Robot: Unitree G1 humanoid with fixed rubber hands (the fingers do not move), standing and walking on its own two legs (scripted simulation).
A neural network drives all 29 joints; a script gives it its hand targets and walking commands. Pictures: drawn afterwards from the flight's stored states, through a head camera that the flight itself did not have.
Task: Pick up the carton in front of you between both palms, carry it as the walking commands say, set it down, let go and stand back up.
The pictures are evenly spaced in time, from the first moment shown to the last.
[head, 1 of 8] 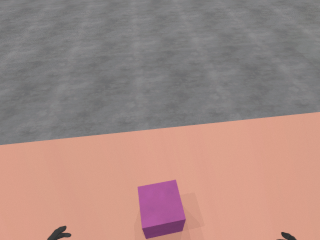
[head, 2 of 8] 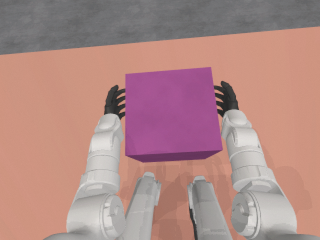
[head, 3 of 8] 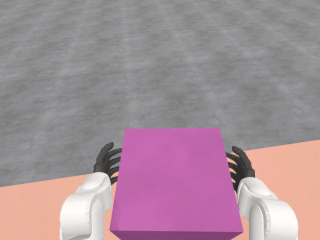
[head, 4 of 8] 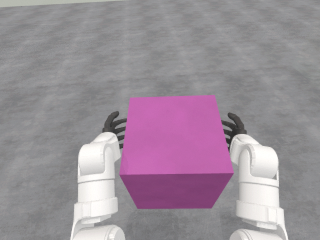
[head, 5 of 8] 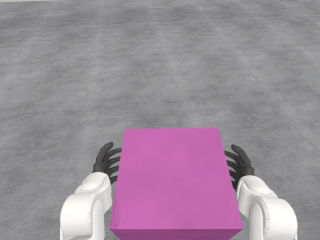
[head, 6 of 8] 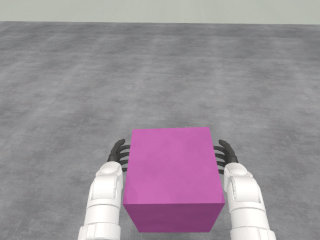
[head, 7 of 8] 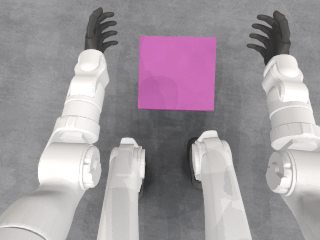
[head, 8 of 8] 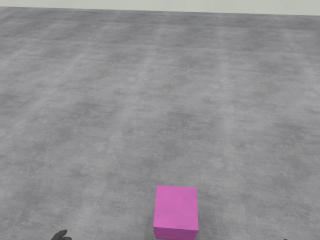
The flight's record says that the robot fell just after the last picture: no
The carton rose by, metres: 0.69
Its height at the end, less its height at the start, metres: -0.15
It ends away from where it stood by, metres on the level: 3.45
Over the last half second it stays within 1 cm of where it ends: yes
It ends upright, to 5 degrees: yes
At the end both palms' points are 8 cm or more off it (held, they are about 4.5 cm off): yes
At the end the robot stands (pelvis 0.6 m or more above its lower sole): yes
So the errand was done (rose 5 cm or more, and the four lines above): yes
